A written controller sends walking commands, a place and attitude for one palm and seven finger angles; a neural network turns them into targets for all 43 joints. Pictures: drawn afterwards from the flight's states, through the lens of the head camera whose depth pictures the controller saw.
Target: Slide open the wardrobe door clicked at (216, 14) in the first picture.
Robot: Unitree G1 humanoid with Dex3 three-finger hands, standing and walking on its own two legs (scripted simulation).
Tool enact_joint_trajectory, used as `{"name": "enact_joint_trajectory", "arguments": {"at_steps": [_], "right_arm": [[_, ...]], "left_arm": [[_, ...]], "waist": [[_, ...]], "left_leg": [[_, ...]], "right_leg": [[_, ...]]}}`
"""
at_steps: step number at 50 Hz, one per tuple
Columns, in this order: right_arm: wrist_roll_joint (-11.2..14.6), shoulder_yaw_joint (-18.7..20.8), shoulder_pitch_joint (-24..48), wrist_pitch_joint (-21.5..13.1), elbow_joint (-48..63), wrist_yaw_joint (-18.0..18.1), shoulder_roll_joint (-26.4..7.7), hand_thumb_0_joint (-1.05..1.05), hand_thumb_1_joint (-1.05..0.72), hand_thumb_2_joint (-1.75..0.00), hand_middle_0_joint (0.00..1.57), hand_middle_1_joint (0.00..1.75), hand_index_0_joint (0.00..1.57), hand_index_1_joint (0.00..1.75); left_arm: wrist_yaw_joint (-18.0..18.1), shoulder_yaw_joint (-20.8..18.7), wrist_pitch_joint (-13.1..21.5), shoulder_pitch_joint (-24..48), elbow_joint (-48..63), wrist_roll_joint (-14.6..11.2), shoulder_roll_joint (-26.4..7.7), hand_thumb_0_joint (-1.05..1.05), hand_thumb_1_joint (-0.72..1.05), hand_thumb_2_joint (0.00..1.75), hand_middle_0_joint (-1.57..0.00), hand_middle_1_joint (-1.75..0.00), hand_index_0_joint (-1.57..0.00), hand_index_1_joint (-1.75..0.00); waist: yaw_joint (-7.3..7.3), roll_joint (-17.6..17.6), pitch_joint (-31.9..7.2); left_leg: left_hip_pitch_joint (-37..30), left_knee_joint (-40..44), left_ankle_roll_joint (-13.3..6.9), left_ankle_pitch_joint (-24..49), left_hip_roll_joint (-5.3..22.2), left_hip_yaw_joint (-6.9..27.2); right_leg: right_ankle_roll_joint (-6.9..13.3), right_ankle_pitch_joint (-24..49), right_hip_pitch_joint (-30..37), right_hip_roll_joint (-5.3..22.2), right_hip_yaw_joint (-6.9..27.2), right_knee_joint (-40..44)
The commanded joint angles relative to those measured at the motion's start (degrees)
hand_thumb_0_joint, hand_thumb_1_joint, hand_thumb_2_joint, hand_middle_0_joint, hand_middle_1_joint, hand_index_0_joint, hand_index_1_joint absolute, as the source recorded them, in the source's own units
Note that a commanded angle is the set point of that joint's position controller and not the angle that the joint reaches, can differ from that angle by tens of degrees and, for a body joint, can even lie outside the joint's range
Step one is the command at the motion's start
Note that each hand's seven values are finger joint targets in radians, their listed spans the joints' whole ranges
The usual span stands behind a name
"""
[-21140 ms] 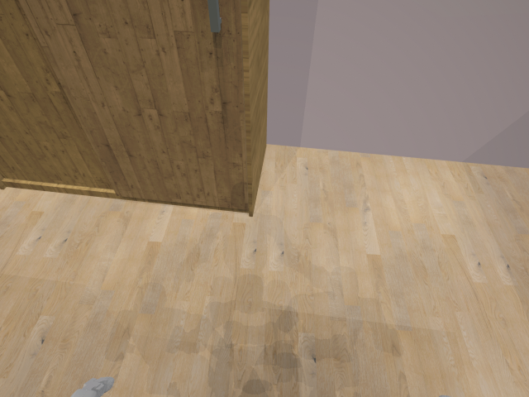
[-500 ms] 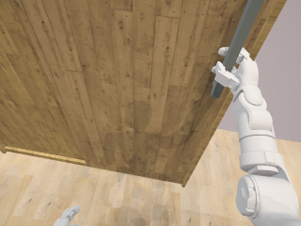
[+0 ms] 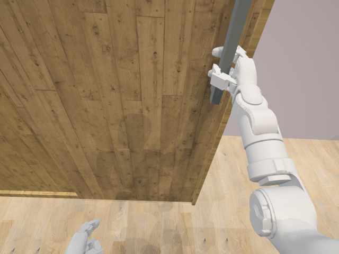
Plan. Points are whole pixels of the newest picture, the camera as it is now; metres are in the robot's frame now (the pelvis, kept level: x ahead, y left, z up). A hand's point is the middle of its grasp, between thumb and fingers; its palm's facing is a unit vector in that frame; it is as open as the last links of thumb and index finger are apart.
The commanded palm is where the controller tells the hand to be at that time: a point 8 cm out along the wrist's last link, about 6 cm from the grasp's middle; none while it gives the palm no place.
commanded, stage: tug the door sideways, standing still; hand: right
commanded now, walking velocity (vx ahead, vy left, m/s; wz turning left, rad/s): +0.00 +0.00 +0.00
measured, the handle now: (225, 51) +0.50 -0.10 +0.25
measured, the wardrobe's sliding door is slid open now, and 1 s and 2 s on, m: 0.00 0.01 0.21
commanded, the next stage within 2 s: step sideways, sliding the door along in 0.50 s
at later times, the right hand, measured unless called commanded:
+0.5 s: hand (212, 77) +0.45 -0.07 +0.21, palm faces +0.04 +1.00 -0.06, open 6.0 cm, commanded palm +0.42 -0.06 +0.22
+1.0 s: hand (207, 78) +0.46 -0.06 +0.20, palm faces +0.13 +0.99 -0.07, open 6.2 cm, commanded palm +0.43 -0.05 +0.22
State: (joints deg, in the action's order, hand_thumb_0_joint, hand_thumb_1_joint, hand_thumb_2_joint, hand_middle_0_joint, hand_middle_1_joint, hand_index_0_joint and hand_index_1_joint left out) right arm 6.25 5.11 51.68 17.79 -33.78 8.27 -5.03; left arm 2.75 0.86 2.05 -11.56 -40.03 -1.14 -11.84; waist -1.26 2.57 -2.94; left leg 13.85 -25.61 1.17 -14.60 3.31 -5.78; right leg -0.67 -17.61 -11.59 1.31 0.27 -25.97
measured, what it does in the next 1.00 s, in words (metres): shifts its weight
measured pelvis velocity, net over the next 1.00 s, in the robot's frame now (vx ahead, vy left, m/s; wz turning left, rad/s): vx -0.01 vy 0.07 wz -0.07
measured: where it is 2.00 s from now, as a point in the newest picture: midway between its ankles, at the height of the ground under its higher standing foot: outside the picture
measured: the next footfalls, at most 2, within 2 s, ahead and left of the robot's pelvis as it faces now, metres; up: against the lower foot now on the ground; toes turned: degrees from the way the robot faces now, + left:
right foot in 1.12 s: +0.02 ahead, -0.06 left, +0.00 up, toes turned -14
left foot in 1.42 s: +0.20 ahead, +0.35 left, +0.00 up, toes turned -3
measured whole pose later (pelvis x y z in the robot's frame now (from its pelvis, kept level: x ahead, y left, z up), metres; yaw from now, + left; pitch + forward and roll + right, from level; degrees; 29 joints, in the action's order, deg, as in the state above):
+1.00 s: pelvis -0.01 +0.07 -0.02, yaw -4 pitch +0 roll +1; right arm 7.3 3.6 54.5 -3.9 -33.8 7.3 -11.1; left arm 4.0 0.4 4.1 -12.1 -41.6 -2.8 -10.6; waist -1.2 3.8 10.6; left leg 16.7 -37.0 -3.8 -19.5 -1.2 -6.9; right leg -2.0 -26.3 -19.8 4.9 3.6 -48.7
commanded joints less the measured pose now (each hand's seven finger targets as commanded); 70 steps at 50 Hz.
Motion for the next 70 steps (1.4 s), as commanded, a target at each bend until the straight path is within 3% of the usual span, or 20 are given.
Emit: {"name": "enact_joint_trajectory", "arguments": {"at_steps": [1, 30, 31, 35, 39, 42, 44, 46, 47, 48, 49, 52, 54, 55, 56, 57, 58, 61, 67, 70], "right_arm": [[1.0, -10.1, 39.5, -7.1, 13.5, -4.4, 7.1, 0.00, -0.90, -0.90, 0.45, 1.40, 0.45, 1.40], [3.4, -9.2, 48.1, -15.9, 0.7, -4.2, 7.5, 0.00, -0.90, -0.90, 0.45, 1.40, 0.45, 1.40], [-2.4, 2.8, 41.4, -22.0, 0.5, -3.2, -20.8, 0.00, -0.90, -0.90, 0.45, 1.40, 0.45, 1.40], [-1.1, -5.4, 38.2, -27.2, 3.1, -5.1, -7.8, 0.00, -0.90, -0.90, 0.45, 1.40, 0.45, 1.40], [0.4, -7.2, 42.1, -28.4, 9.5, -6.1, -7.1, 0.00, -0.90, -0.90, 0.45, 1.40, 0.45, 1.40], [0.2, -7.2, 42.9, -28.7, 13.4, -6.1, -7.2, 0.00, -0.90, -0.90, 0.45, 1.40, 0.45, 1.40], [0.3, -8.7, 42.0, -29.1, 16.8, -6.2, -5.0, 0.00, -0.90, -0.90, 0.45, 1.40, 0.45, 1.40], [-0.5, -11.3, 41.0, -28.9, 19.8, -6.4, -2.1, 0.00, -0.90, -0.90, 0.45, 1.40, 0.45, 1.40], [-1.3, -11.8, 40.7, -28.7, 22.2, -6.4, -2.6, 0.00, -0.90, -0.90, 0.45, 1.40, 0.45, 1.40], [-1.8, -12.9, 38.7, -28.2, 22.1, -6.5, -1.5, 0.00, -0.90, -0.90, 0.45, 1.40, 0.45, 1.40], [-1.9, -13.6, 36.7, -27.6, 21.5, -6.7, -1.5, 0.00, -0.90, -0.90, 0.45, 1.40, 0.45, 1.40], [-2.4, -16.7, 37.9, -29.0, 29.4, -6.6, 2.1, 0.00, -0.90, -0.90, 0.45, 1.40, 0.45, 1.40], [-3.1, -17.9, 38.8, -30.7, 31.7, -6.1, 2.9, 0.00, -0.90, -0.90, 0.45, 1.40, 0.45, 1.40], [-2.5, -18.9, 38.1, -31.2, 32.8, -6.0, 2.9, 0.00, -0.90, -0.90, 0.45, 1.40, 0.45, 1.40], [-1.4, -19.7, 37.0, -31.4, 34.6, -6.5, 3.7, 0.00, -0.90, -0.90, 0.45, 1.40, 0.45, 1.40], [-0.7, -19.6, 36.7, -31.3, 34.8, -7.2, 4.7, 0.00, -0.90, -0.90, 0.45, 1.40, 0.45, 1.40], [-0.6, -18.1, 35.1, -30.4, 30.2, -7.5, 5.4, 0.00, -0.90, -0.90, 0.45, 1.40, 0.45, 1.40], [-2.2, -18.1, 38.8, -31.2, 39.3, -8.3, 3.4, 0.00, -0.90, -0.90, 0.45, 1.40, 0.45, 1.40], [-1.9, -18.1, 30.1, -30.2, 43.2, -8.8, 1.7, 0.00, -0.90, -0.90, 0.45, 1.40, 0.45, 1.40], [-2.1, -16.8, 24.0, -30.1, 45.3, -8.6, -0.5, 0.00, -0.90, -0.90, 0.45, 1.40, 0.45, 1.40]], "left_arm": [[-0.1, -1.9, 3.1, -0.7, 5.3, -0.3, -6.4, 0.00, 0.90, 0.90, -0.20, -0.30, -0.20, -0.30], [-0.3, -1.8, 10.9, -5.4, 0.4, -0.4, -7.6, 0.00, 0.90, 0.90, -0.20, -0.30, -0.20, -0.30], [1.0, -2.9, 9.5, -3.7, 1.1, -0.2, -11.0, 0.00, 0.90, 0.90, -0.20, -0.30, -0.20, -0.30], [2.2, -2.3, 7.2, -0.4, 3.8, -0.8, -8.0, 0.00, 0.90, 0.90, -0.20, -0.30, -0.20, -0.30], [2.7, -3.0, 6.2, 0.0, 5.2, -0.5, -7.8, 0.00, 0.90, 0.90, -0.20, -0.30, -0.20, -0.30], [1.7, -3.4, 5.8, 0.4, 5.6, -0.3, -7.6, 0.00, 0.90, 0.90, -0.20, -0.30, -0.20, -0.30], [1.2, -3.1, 5.7, 1.2, 6.5, -0.6, -6.9, 0.00, 0.90, 0.90, -0.20, -0.30, -0.20, -0.30], [1.0, -3.0, 5.5, 2.3, 7.9, -1.7, -6.5, 0.00, 0.90, 0.90, -0.20, -0.30, -0.20, -0.30], [1.3, -2.8, 5.3, 3.6, 8.7, -2.2, -5.4, 0.00, 0.90, 0.90, -0.20, -0.30, -0.20, -0.30], [1.9, -2.6, 5.5, 7.0, 9.5, -2.4, -4.6, 0.00, 0.90, 0.90, -0.20, -0.30, -0.20, -0.30], [2.3, -3.1, 5.6, 7.3, 8.8, -2.7, -5.0, 0.00, 0.90, 0.90, -0.20, -0.30, -0.20, -0.30], [2.0, -2.3, 6.2, 7.5, 7.8, -1.3, -3.3, 0.00, 0.90, 0.90, -0.20, -0.30, -0.20, -0.30], [2.0, -2.4, 6.0, 6.5, 7.2, -0.5, -3.0, 0.00, 0.90, 0.90, -0.20, -0.30, -0.20, -0.30], [1.8, -3.4, 5.6, 4.8, 7.3, -0.3, -4.5, 0.00, 0.90, 0.90, -0.20, -0.30, -0.20, -0.30], [0.7, -5.2, 5.6, 4.2, 8.7, -0.3, -7.7, 0.00, 0.90, 0.90, -0.20, -0.30, -0.20, -0.30], [-1.3, -5.7, 5.2, 3.9, 8.8, -1.0, -8.1, 0.00, 0.90, 0.90, -0.20, -0.30, -0.20, -0.30], [-2.7, -6.3, 3.8, 6.1, 9.7, -1.7, -10.1, 0.00, 0.90, 0.90, -0.20, -0.30, -0.20, -0.30], [-3.6, -6.6, 4.4, 6.5, 10.4, -1.2, -8.2, 0.00, 0.90, 0.90, -0.20, -0.30, -0.20, -0.30], [-3.1, -5.9, 6.5, 7.9, 13.9, -1.6, -7.3, 0.00, 0.90, 0.90, -0.20, -0.30, -0.20, -0.30], [-2.7, -4.8, 8.5, 8.7, 14.1, -2.2, -6.1, 0.00, 0.90, 0.90, -0.20, -0.30, -0.20, -0.30]], "waist": [[6.61, -0.6, -23.4], [7.79, -2.6, -20.6], [3.53, -3.6, -16.2], [4.85, -2.0, -14.7], [6.01, 5.4, -14.2], [5.49, 8.0, -13.3], [5.14, 9.7, -14.9], [4.23, 2.6, -18.7], [3.95, -8.7, -20.8], [3.05, -16.2, -19.2], [2.22, -14.5, -15.8], [3.31, -10.3, -12.7], [5.45, -8.1, -16.0], [6.93, -5.7, -19.0], [5.67, 6.0, -22.7], [4.12, 5.4, -27.2], [3.59, 3.0, -24.3], [4.97, 1.5, -19.6], [4.82, 16.4, -17.3], [3.44, 16.0, -14.6]], "left_leg": [[-3.2, -2.5, -2.5, 30.7, -3.7, 1.0], [1.3, -2.5, -2.6, 20.1, -4.0, 1.2], [-3.2, -0.4, -0.8, 12.6, -0.5, 2.4], [-2.5, -5.5, -1.2, 8.0, -0.8, 1.4], [11.8, -20.2, -1.3, -6.0, -3.9, 2.8], [16.4, -20.9, -2.6, -12.6, -2.3, 6.3], [9.3, -12.8, -3.5, -8.5, -2.4, 5.9], [-9.6, -2.0, -4.4, 11.2, -0.5, 5.6], [-18.5, 1.0, -6.9, 26.3, 7.2, 13.4], [-22.6, 1.1, -12.1, 40.9, 14.1, 22.4], [-20.8, 0.5, -13.7, 43.4, 16.3, 23.3], [-20.3, -5.6, -10.9, 54.7, 11.9, 13.2], [-15.0, -15.4, -6.9, 51.5, 7.3, 4.3], [-4.4, -23.9, -4.1, 40.7, 5.2, 3.0], [17.7, -35.9, -0.8, 3.5, -1.7, 4.6], [22.3, -44.9, -2.5, -17.9, -1.1, 12.2], [27.0, -48.2, -4.2, -19.7, 0.0, 15.4], [28.3, -39.5, -2.1, -14.3, 2.0, 12.1], [10.3, -18.7, -0.3, -2.7, -2.7, 0.1], [0.6, -8.5, 0.3, 10.2, -4.1, -2.4]], "right_leg": [[1.0, 40.8, 14.4, -0.3, 1.0, -2.8], [0.7, 22.3, 8.3, -1.3, 1.3, -2.0], [2.9, 21.2, 0.0, 2.4, 1.6, -2.3], [3.9, 15.8, 2.6, 6.2, 3.3, -1.0], [11.1, 27.6, 14.1, 17.8, 18.3, 0.3], [12.4, 36.1, 18.7, 20.6, 18.0, -2.5], [10.0, 38.9, 17.2, 18.6, 11.9, -8.0], [5.4, 31.1, 5.9, 11.6, 1.8, -16.4], [2.2, 17.6, -3.7, 4.9, -3.6, -25.1], [0.1, -9.5, -14.1, -1.0, -1.6, -31.8], [-0.1, -16.5, -16.8, -1.6, 1.6, -36.8], [0.0, -12.6, -13.1, 1.1, -0.7, -23.5], [-0.1, 8.3, 0.9, 3.8, -4.1, -2.4], [1.9, 30.2, 15.1, 8.9, -0.9, 4.4], [9.0, 62.8, 33.5, 23.8, 17.3, -1.1], [13.7, 73.5, 39.1, 31.4, 22.2, -7.0], [14.0, 67.2, 39.4, 32.0, 18.0, -7.6], [11.7, 52.6, 32.9, 28.7, 9.9, -7.6], [4.3, 49.0, 24.0, 17.5, -6.6, -10.3], [3.3, 41.4, 17.1, 14.0, -9.0, -16.8]]}}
